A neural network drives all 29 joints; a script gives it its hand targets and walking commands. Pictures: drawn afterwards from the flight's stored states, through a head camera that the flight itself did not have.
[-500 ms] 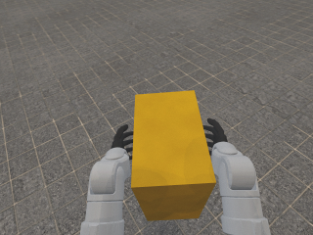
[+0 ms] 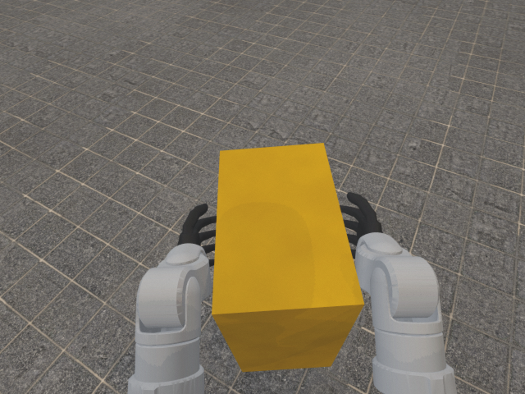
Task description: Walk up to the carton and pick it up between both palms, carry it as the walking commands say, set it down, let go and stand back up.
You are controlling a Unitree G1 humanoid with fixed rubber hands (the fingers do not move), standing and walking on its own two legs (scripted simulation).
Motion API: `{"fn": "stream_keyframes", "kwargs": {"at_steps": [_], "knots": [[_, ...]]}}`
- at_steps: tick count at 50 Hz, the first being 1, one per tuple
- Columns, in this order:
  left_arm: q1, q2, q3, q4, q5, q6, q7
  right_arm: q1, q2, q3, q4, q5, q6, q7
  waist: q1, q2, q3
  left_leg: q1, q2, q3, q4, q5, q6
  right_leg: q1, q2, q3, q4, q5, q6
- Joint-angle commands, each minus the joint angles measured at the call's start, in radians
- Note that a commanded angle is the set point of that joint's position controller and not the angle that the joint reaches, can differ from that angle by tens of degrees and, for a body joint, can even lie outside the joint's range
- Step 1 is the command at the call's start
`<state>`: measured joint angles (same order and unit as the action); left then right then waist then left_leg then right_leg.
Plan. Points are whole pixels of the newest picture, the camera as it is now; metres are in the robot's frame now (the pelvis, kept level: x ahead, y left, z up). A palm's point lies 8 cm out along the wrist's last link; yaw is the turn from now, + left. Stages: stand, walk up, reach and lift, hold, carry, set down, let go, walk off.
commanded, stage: carry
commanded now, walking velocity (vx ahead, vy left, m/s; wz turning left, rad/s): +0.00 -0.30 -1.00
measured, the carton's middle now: (279, 267) +0.32 +0.02 +0.02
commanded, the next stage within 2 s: none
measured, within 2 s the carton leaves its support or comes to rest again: neither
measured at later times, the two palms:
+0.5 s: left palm (433, 263) +0.29 -0.18 +0.09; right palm out of the picture +0.20 -0.40 +0.10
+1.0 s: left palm out of the picture +0.14 -0.48 +0.08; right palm out of the picture -0.04 -0.63 +0.09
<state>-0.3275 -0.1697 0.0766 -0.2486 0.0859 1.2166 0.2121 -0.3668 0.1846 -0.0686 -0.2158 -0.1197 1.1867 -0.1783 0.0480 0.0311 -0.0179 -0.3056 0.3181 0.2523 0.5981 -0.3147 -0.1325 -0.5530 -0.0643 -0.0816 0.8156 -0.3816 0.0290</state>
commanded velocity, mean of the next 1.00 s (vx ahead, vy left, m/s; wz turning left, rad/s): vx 0.00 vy -0.30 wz -1.00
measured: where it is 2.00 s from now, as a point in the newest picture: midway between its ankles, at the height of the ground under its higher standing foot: outside the picture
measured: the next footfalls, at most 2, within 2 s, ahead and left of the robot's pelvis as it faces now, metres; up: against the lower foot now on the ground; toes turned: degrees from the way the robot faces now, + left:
right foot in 0.06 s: +0.09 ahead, -0.19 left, +0.00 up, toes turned -9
left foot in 0.32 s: +0.07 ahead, -0.02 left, +0.00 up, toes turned -4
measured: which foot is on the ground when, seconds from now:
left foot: down 0.00-0.06, up 0.08-0.30, down 0.32-0.60, up 0.62-0.84, down 0.86-1.00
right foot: up 0.00-0.04, down 0.06-0.32, up 0.34-0.58, down 0.60-0.86, up 0.88-1.00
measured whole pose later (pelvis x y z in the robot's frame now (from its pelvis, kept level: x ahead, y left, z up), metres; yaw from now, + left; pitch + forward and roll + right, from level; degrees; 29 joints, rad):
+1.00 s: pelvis -0.14 -0.32 +0.00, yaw -54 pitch +4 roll -1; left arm -0.30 -0.16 0.04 -0.23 0.12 1.23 0.21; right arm -0.33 0.17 -0.06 -0.18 -0.10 1.18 -0.16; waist 0.02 -0.03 -0.02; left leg -0.34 0.23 0.28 0.62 -0.31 -0.05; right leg -0.64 0.00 -0.06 1.12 -0.39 0.01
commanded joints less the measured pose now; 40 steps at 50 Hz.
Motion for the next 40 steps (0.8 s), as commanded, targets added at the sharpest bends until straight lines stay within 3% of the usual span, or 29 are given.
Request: {"fn": "stream_keyframes", "kwargs": {"at_steps": [1,2,3,4,5,6,8,10,13,15,16,17,18,19,20,21,23,26,28,29,30,31,32,33,34,35,36,37,40], "knots": [[-0.422,-1.028,-0.681,0.004,-0.441,0.0,-0.3,-0.192,0.986,0.536,0.054,0.341,0.015,0.249,-0.058,0.267,-0.293,0.186,0.095,0.047,0.007,0.71,0.077,0.171,0.114,-0.162,-0.228,0.061,-0.018],[-0.426,-1.042,-0.683,0.016,-0.441,-0.001,-0.301,-0.188,0.99,0.537,0.053,0.339,0.015,0.253,-0.053,0.207,-0.325,0.138,0.065,0.07,0.124,0.651,0.048,0.276,0.129,-0.137,-0.317,0.103,-0.042],[-0.413,-1.057,-0.683,0.022,-0.434,-0.007,-0.303,-0.212,0.988,0.542,0.046,0.338,0.016,0.26,-0.023,0.081,-0.355,0.001,0.027,0.062,0.292,0.42,0.014,0.422,0.099,-0.048,-0.407,0.225,-0.078],[-0.4,-1.044,-0.668,0.045,-0.407,-0.011,-0.303,-0.239,0.996,0.559,0.049,0.345,0.023,0.268,-0.026,-0.201,-0.381,-0.301,-0.105,0.062,0.475,-0.232,-0.032,0.566,-0.146,0.297,-0.369,0.694,-0.177],[-0.387,-1.042,-0.649,0.03,-0.392,-0.02,-0.299,-0.304,1.026,0.603,0.025,0.384,0.027,0.278,-0.017,-0.4,-0.407,-0.437,-0.149,-0.065,0.613,-0.487,-0.05,0.618,-0.233,0.439,-0.311,1.099,-0.279],[-0.419,-1.054,-0.643,-0.015,-0.392,-0.024,-0.297,-0.339,1.05,0.617,0.016,0.409,0.019,0.282,-0.018,-0.297,-0.429,-0.427,-0.15,-0.148,0.699,-0.475,-0.043,0.626,-0.196,0.356,-0.246,1.188,-0.287],[-0.426,-1.06,-0.631,-0.047,-0.37,-0.038,-0.291,-0.368,1.075,0.655,-0.029,0.456,0.005,0.279,-0.038,-0.188,-0.422,-0.368,-0.117,-0.205,0.631,-0.327,-0.028,0.52,-0.133,0.253,-0.238,0.942,-0.221],[-0.426,-1.059,-0.617,-0.062,-0.363,-0.049,-0.284,-0.402,1.074,0.668,-0.091,0.483,-0.004,0.274,-0.041,-0.216,-0.407,-0.272,-0.155,-0.16,0.483,-0.187,0.002,0.416,-0.1,0.233,-0.291,0.782,-0.216],[-0.393,-1.016,-0.603,-0.066,-0.337,-0.047,-0.272,-0.336,1.054,0.651,-0.084,0.476,-0.004,0.269,-0.042,-0.198,-0.427,-0.115,-0.202,-0.167,0.284,-0.16,0.063,0.323,-0.103,0.313,-0.337,0.67,-0.226],[-0.377,-1.003,-0.615,-0.057,-0.327,-0.04,-0.268,-0.294,1.056,0.633,-0.053,0.465,-0.002,0.275,-0.05,-0.156,-0.441,0.12,-0.213,-0.164,0.048,-0.065,0.106,0.17,-0.051,0.297,-0.36,0.482,-0.174],[-0.377,-1.011,-0.63,-0.046,-0.337,-0.035,-0.27,-0.274,1.054,0.617,-0.032,0.453,-0.005,0.279,-0.07,-0.032,-0.439,0.37,-0.1,-0.251,-0.212,0.076,0.152,-0.04,0.019,0.209,-0.242,0.26,-0.104],[-0.39,-1.017,-0.65,-0.077,-0.365,-0.026,-0.277,-0.242,1.05,0.597,0.016,0.438,-0.012,0.28,-0.053,0.397,-0.421,0.419,0.384,-0.623,-0.333,0.268,0.306,-0.243,0.12,0.005,0.149,-0.136,-0.038],[-0.453,-1.003,-0.667,-0.101,-0.382,-0.026,-0.282,-0.23,1.066,0.585,0.039,0.416,-0.013,0.283,-0.057,0.328,-0.371,0.332,0.419,-0.599,-0.309,0.483,0.385,-0.266,-0.005,0.1,0.39,-0.143,-0.037],[-0.486,-1.004,-0.681,-0.093,-0.397,-0.024,-0.29,-0.256,1.056,0.579,0.025,0.405,-0.02,0.281,-0.057,0.186,-0.347,0.289,0.35,-0.479,-0.262,0.551,0.355,-0.233,-0.047,0.164,0.473,-0.082,-0.034],[-0.496,-1.015,-0.699,-0.092,-0.408,-0.026,-0.296,-0.281,1.049,0.584,0.001,0.397,-0.021,0.278,-0.05,0.081,-0.325,0.262,0.277,-0.325,-0.222,0.549,0.287,-0.207,-0.067,0.169,0.474,-0.03,-0.011],[-0.496,-1.023,-0.703,-0.084,-0.419,-0.027,-0.3,-0.309,1.046,0.59,-0.022,0.393,-0.023,0.275,-0.042,0.086,-0.309,0.265,0.214,-0.216,-0.181,0.533,0.224,-0.194,-0.07,0.145,0.404,0.005,0.006],[-0.472,-1.021,-0.705,-0.076,-0.44,-0.027,-0.298,-0.307,1.023,0.585,-0.038,0.392,-0.012,0.266,-0.047,0.149,-0.288,0.245,0.144,-0.062,-0.114,0.647,0.172,-0.114,-0.017,0.033,0.225,-0.002,0.028],[-0.406,-1.014,-0.682,-0.023,-0.423,-0.012,-0.286,-0.233,0.988,0.556,0.018,0.366,0.011,0.263,-0.051,0.232,-0.282,0.222,0.132,0.055,-0.068,0.795,0.124,0.04,0.044,-0.097,-0.032,-0.027,0.001],[-0.386,-1.024,-0.671,0.019,-0.418,-0.001,-0.291,-0.198,0.982,0.539,0.059,0.343,0.018,0.265,-0.053,0.286,-0.284,0.227,0.123,0.09,-0.014,0.735,0.078,0.133,0.096,-0.159,-0.192,0.035,-0.014],[-0.396,-1.035,-0.672,0.035,-0.419,0.0,-0.295,-0.187,0.988,0.536,0.074,0.335,0.019,0.268,-0.051,0.254,-0.299,0.207,0.105,0.114,0.074,0.691,0.051,0.21,0.112,-0.156,-0.299,0.099,-0.027],[-0.396,-1.046,-0.672,0.049,-0.416,-0.003,-0.3,-0.188,0.993,0.537,0.078,0.327,0.02,0.271,-0.035,0.14,-0.333,0.109,0.068,0.113,0.234,0.553,0.018,0.347,0.126,-0.096,-0.393,0.162,-0.055],[-0.41,-1.049,-0.667,0.056,-0.409,-0.007,-0.304,-0.213,1.001,0.55,0.087,0.322,0.022,0.278,-0.031,-0.069,-0.321,-0.129,0.0,0.088,0.416,-0.043,-0.015,0.486,-0.03,0.117,-0.36,0.616,-0.102],[-0.364,-1.018,-0.643,0.086,-0.379,-0.012,-0.303,-0.269,1.008,0.58,0.067,0.351,0.029,0.284,-0.026,-0.414,-0.369,-0.443,-0.15,0.026,0.582,-0.521,-0.06,0.607,-0.226,0.466,-0.336,1.026,-0.247],[-0.412,-1.034,-0.639,0.032,-0.392,-0.013,-0.303,-0.312,1.041,0.608,0.06,0.376,0.023,0.289,-0.027,-0.368,-0.38,-0.453,-0.133,-0.112,0.706,-0.535,-0.06,0.629,-0.207,0.403,-0.228,1.326,-0.29],[-0.412,-1.047,-0.628,0.011,-0.372,-0.023,-0.301,-0.351,1.069,0.63,0.019,0.412,0.015,0.29,-0.028,-0.323,-0.425,-0.446,-0.149,-0.152,0.701,-0.488,-0.052,0.62,-0.181,0.344,-0.214,1.264,-0.282],[-0.425,-1.063,-0.624,-0.009,-0.369,-0.032,-0.3,-0.382,1.083,0.648,-0.005,0.436,0.007,0.287,-0.039,-0.268,-0.41,-0.408,-0.126,-0.179,0.659,-0.4,-0.048,0.555,-0.145,0.3,-0.226,1.078,-0.24],[-0.429,-1.072,-0.62,-0.027,-0.37,-0.041,-0.299,-0.419,1.089,0.667,-0.061,0.462,-0.003,0.284,-0.042,-0.252,-0.409,-0.343,-0.119,-0.186,0.573,-0.292,-0.035,0.482,-0.114,0.257,-0.237,0.93,-0.214],[-0.445,-1.075,-0.615,-0.05,-0.365,-0.049,-0.294,-0.436,1.098,0.67,-0.09,0.475,-0.009,0.281,-0.046,-0.262,-0.408,-0.28,-0.144,-0.158,0.507,-0.213,-0.018,0.417,-0.096,0.243,-0.264,0.837,-0.213],[-0.422,-1.03,-0.603,-0.073,-0.338,-0.05,-0.278,-0.372,1.08,0.656,-0.104,0.477,-0.011,0.271,-0.046,-0.212,-0.428,-0.124,-0.193,-0.159,0.309,-0.166,0.049,0.315,-0.104,0.323,-0.33,0.684,-0.225]]}}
